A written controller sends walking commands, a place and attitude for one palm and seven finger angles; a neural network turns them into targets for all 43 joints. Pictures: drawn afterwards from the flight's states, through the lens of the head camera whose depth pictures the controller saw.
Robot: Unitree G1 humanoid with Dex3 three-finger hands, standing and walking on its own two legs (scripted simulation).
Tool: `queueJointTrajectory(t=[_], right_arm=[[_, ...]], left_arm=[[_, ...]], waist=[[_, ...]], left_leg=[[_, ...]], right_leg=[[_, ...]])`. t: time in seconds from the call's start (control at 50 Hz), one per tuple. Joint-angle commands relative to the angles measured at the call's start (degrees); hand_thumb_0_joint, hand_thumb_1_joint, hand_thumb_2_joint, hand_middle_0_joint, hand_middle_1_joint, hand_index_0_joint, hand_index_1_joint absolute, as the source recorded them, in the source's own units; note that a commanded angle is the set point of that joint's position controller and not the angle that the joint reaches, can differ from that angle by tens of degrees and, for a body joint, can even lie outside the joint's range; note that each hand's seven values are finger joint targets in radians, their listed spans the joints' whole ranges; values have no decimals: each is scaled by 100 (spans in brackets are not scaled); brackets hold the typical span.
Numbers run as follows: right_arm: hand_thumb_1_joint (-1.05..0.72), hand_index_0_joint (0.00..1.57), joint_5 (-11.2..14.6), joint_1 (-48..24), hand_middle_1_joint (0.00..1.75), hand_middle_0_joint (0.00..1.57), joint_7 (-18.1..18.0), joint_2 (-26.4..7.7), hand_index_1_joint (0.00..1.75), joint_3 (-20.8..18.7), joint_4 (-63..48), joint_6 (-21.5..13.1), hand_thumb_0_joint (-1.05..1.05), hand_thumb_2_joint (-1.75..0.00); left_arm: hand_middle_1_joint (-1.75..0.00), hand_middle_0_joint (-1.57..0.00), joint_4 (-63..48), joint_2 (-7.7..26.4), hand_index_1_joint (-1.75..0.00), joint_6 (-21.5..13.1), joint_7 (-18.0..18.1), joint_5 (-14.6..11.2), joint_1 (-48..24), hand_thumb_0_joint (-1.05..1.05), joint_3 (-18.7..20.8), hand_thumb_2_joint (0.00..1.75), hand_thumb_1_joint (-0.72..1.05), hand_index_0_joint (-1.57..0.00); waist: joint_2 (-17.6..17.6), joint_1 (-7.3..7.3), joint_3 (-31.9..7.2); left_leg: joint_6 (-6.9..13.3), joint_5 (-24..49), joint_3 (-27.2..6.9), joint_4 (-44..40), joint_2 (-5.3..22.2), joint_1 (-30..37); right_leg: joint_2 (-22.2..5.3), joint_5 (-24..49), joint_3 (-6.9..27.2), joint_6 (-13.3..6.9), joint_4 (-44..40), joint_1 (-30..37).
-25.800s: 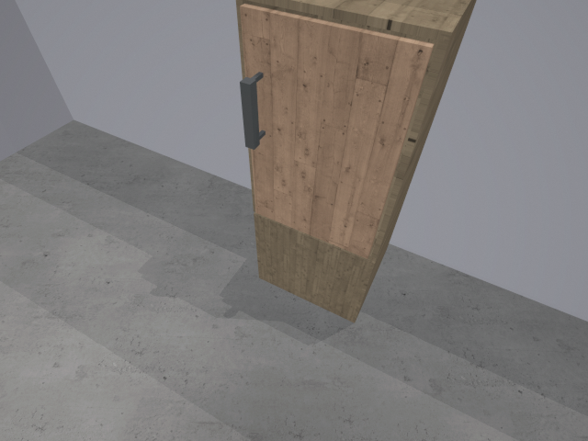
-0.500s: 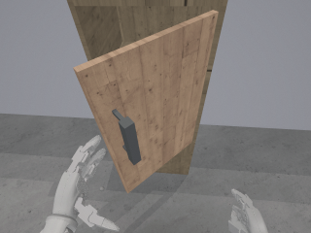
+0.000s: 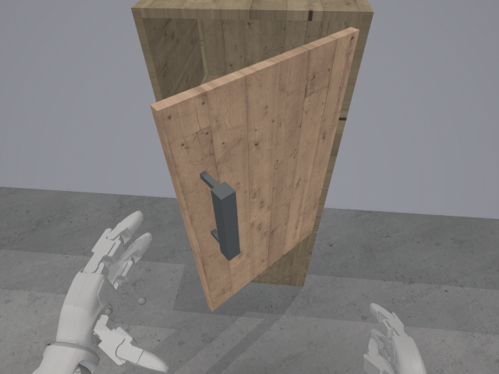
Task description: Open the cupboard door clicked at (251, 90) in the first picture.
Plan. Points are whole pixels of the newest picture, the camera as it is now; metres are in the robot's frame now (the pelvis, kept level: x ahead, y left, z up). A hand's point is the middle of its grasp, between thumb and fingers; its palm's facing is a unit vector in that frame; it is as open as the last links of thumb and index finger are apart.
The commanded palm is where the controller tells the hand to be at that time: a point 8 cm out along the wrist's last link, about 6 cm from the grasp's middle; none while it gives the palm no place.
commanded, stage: draw the hand back to the body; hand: left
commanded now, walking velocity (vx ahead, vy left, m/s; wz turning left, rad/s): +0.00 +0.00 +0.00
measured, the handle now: (219, 217) +0.35 +0.07 +0.09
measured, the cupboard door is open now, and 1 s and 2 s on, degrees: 45 45 45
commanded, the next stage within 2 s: step back with the hand held close in 1.32 s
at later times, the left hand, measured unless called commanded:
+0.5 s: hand (75, 282) +0.20 +0.22 +0.14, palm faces +0.26 -0.92 -0.31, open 14.3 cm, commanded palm +0.16 +0.27 +0.17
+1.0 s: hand (22, 234) +0.22 +0.27 +0.20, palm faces +0.44 -0.81 -0.39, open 8.5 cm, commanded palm +0.17 +0.30 +0.21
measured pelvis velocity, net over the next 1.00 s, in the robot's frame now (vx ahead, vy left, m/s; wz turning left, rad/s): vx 0.03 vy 0.01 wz -0.03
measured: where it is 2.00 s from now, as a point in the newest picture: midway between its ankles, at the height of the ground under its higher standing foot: outside the picture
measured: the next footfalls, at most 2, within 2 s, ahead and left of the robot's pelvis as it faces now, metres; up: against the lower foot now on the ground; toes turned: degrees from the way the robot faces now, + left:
none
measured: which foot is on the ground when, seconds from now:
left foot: down 0.00-1.00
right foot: down 0.00-1.00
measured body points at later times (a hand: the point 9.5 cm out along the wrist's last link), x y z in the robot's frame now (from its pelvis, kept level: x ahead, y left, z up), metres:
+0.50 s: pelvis +0.01 +0.02 +0.03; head -0.01 +0.01 +0.48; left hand +0.18 +0.27 +0.16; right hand +0.19 -0.20 -0.03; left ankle +0.03 +0.12 -0.69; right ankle -0.02 -0.11 -0.69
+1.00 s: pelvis +0.03 +0.01 +0.05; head +0.01 -0.01 +0.50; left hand +0.19 +0.31 +0.23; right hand +0.22 -0.22 -0.03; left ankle +0.03 +0.12 -0.69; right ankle -0.02 -0.11 -0.69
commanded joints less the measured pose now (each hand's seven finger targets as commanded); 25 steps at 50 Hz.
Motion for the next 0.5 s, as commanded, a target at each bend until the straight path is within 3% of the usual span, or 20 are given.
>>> queueJointTrajectory(t=[0.0, 0.04, 0.08, 0.12, 0.18, 0.22, 0.24, 0.26, 0.28, 0.3, 0.36, 0.38, 0.48], right_arm=[[-90, 20, -2, -699, 30, 20, -93, -633, 30, -212, -983, -407, 0, -90], [-90, 20, 7, -675, 30, 20, -101, -640, 30, -199, -975, -471, 0, -90], [-90, 20, 1, -715, 30, 20, -103, -647, 30, -180, -935, -512, 0, -90], [-90, 20, 15, -703, 30, 20, -109, -650, 30, -162, -916, -547, 0, -90], [-90, 20, 16, -739, 30, 20, -122, -678, 30, -149, -849, -594, 0, -90], [-90, 20, 33, -755, 30, 20, -129, -670, 30, -142, -851, -627, 0, -90], [-90, 20, -62, -850, 30, 20, -272, -594, 30, -125, -892, -551, 0, -90], [-90, 20, -121, -791, 30, 20, -325, -489, 30, -76, -821, -516, 0, -90], [-90, 20, -136, -810, 30, 20, -333, -516, 30, -78, -733, -471, 0, -90], [-90, 20, -151, -820, 30, 20, -341, -494, 30, -59, -673, -414, 0, -90], [-90, 20, -194, -931, 30, 20, -352, -535, 30, -56, -569, -333, 0, -90], [-90, 20, -211, -980, 30, 20, -366, -553, 30, -62, -504, -329, 0, -90], [-90, 20, -264, -1075, 30, 20, -342, -583, 30, -78, -315, -366, 0, -90]], left_arm=[[-30, -15, -1395, 577, -30, -176, -42, -95, -346, 0, 484, 30, -50, -15], [-30, -15, -1587, 579, -30, -116, -80, -122, -363, 0, 497, 30, -50, -15], [-30, -15, -1596, 653, -30, -29, -101, -157, -320, 0, 598, 30, -50, -15], [-30, -15, -1714, 660, -30, 40, -122, -151, -422, 0, 609, 30, -50, -15], [-30, -15, -1710, 794, -30, 185, -139, -176, -472, 0, 786, 34, -40, -15], [-30, -16, -1817, 784, -30, 280, -171, -193, -462, 0, 818, 37, -32, -16], [-30, -16, -2420, 1473, -30, 274, 660, 609, -720, 0, 929, 39, -29, -16], [-30, -16, -2081, 997, -30, 405, 1023, 685, -253, 0, 757, 40, -26, -16], [-30, -16, -2026, 971, -30, 500, 1245, 831, -172, 0, 721, 42, -22, -16], [-30, -16, -1877, 877, -30, 562, 1389, 919, -26, 0, 676, 43, -18, -16], [-30, -16, -1984, 1023, -30, 553, 1642, 1090, -319, 0, 766, 48, -8, -16], [-30, -17, -1876, 1119, -30, 562, 1704, 1130, -286, 0, 856, 50, -5, -17], [-30, -17, -1979, 1225, -30, 486, 1846, 1229, -481, 0, 1017, 57, 13, -17]], waist=[[-218, 61, -241], [-69, 79, -373], [-159, 99, -270], [61, 100, -274], [-112, 123, -219], [26, 149, -244], [39, 388, -173], [-113, 264, 177], [-231, 277, 228], [-288, 238, 329], [-11, 222, 370], [-103, 249, 393], [100, 273, 277]], left_leg=[[168, 705, -175, -965, -235, 692], [158, 742, -211, -1053, -220, 888], [169, 756, -237, -1097, -219, 868], [148, 733, -245, -1174, -223, 981], [157, 708, -288, -1275, -205, 1043], [145, 777, -287, -1359, -204, 1165], [141, 682, -174, -1623, -174, 1236], [131, 636, -119, -1688, -182, 1301], [148, 691, -102, -1740, -167, 1403], [149, 773, -90, -1827, -136, 1481], [147, 802, -65, -2139, -129, 1815], [163, 923, -59, -2205, -119, 1923], [150, 1372, -44, -2622, -104, 2401]], right_leg=[[155, 1035, 136, 36, -1104, -84], [180, 1084, 55, 22, -1080, -66], [188, 1106, 46, 20, -1144, 21], [181, 1068, 12, 12, -1161, 38], [202, 1019, -11, 10, -1262, 145], [191, 1107, -42, 10, -1289, 199], [75, 1064, 321, -67, -1742, 398], [40, 964, 288, -56, -1931, 355], [37, 970, 285, -42, -2082, 466], [29, 1018, 226, -27, -2095, 564], [2, 1008, 226, -24, -2359, 825], [12, 1108, 238, -27, -2478, 944], [11, 1534, 200, -37, -2687, 1475]])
